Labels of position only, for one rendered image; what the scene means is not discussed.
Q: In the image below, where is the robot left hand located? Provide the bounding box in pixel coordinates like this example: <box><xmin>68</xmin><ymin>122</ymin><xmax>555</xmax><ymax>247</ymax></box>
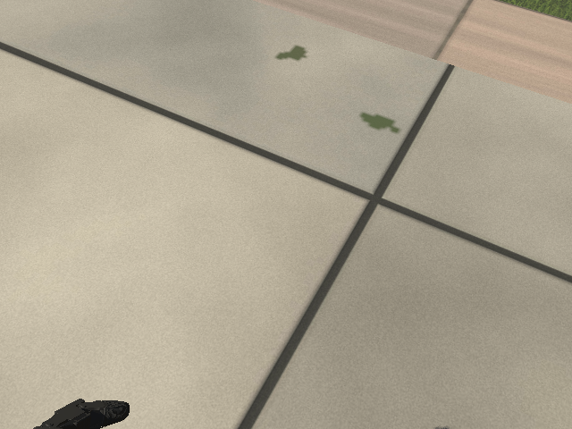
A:
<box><xmin>33</xmin><ymin>399</ymin><xmax>130</xmax><ymax>429</ymax></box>

